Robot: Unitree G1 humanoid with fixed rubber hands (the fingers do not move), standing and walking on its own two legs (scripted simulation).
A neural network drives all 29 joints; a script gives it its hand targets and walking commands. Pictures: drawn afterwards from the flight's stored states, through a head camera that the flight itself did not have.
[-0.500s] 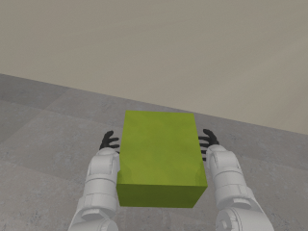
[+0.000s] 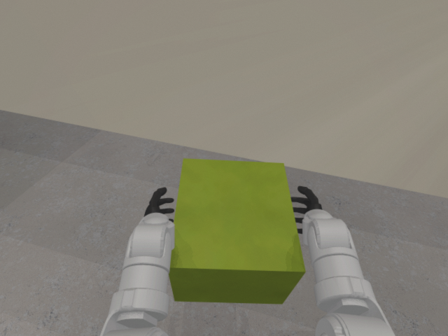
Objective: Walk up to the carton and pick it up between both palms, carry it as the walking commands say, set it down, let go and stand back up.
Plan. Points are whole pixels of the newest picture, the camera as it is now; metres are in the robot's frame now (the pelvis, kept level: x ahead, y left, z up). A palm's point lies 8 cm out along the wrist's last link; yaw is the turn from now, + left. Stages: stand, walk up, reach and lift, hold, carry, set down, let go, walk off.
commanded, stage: carry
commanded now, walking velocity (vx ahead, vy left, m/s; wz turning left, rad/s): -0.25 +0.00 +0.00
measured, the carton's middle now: (231, 229) +0.37 -0.01 +0.01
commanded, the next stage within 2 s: none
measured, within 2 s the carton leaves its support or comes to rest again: neither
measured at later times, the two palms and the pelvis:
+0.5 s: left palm (137, 244) +0.24 +0.15 +0.13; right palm (331, 246) +0.24 -0.15 +0.13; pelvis -0.03 -0.01 -0.01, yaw +0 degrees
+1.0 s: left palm (138, 292) +0.17 +0.13 +0.12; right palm (355, 301) +0.17 -0.17 +0.11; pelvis -0.09 -0.01 -0.01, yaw -1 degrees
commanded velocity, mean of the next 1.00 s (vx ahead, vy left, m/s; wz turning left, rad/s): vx -0.25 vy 0.00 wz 0.00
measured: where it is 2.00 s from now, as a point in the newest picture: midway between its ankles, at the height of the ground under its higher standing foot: outside the picture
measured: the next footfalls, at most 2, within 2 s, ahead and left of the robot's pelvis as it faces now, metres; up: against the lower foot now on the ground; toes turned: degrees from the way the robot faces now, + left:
left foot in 0.60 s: +0.05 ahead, +0.12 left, +0.00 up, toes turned +5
right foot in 0.84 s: +0.00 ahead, -0.12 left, +0.00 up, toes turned +3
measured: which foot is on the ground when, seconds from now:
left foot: down 0.00-0.46, up 0.48-0.58, down 0.60-0.86, up 0.88-1.00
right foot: down 0.00-0.64, up 0.66-0.82, down 0.84-1.00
